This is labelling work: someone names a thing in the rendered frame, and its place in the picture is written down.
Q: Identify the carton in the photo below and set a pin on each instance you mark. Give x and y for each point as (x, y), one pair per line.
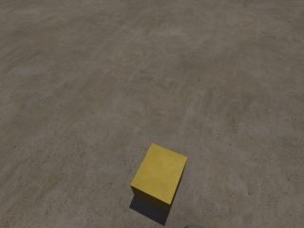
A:
(159, 176)

